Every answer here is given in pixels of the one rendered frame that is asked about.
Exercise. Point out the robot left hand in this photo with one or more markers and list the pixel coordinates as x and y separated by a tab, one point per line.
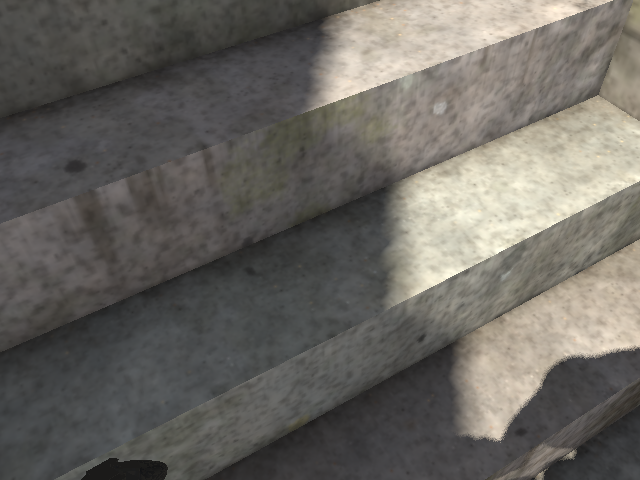
111	469

